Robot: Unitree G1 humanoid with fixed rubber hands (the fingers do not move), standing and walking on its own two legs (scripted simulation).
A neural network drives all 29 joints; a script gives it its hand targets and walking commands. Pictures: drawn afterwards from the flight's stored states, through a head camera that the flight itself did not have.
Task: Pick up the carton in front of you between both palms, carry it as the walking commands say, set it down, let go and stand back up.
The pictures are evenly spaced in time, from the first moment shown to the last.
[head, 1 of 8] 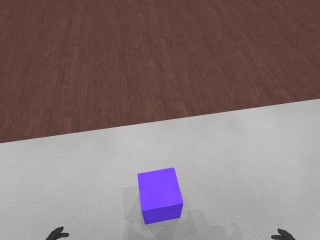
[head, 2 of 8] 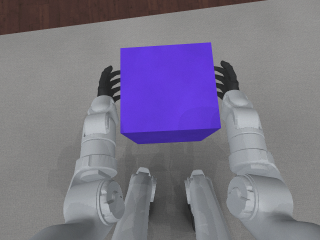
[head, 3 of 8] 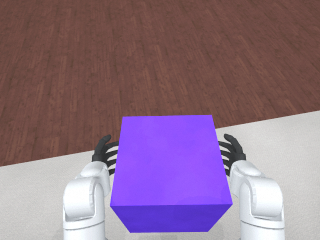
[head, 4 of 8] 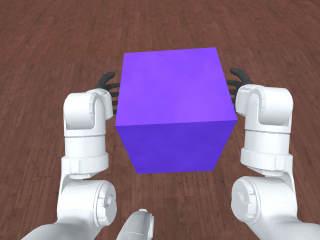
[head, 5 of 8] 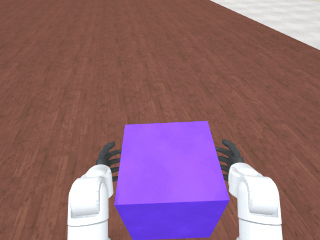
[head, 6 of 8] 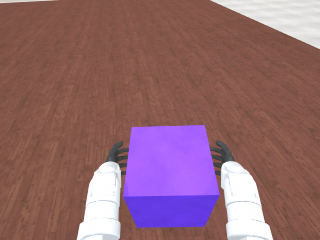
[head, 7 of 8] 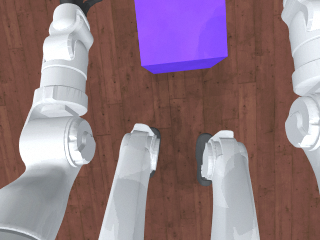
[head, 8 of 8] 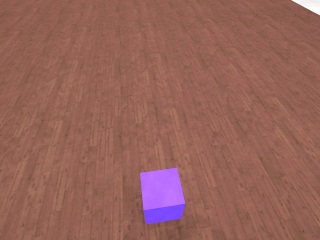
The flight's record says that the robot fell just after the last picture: no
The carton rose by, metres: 1.14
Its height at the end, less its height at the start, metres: +0.41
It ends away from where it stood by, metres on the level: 5.86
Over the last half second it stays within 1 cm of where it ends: yes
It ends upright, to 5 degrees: yes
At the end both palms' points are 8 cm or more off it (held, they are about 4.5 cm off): yes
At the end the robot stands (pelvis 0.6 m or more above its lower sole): yes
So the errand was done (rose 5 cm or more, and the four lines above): yes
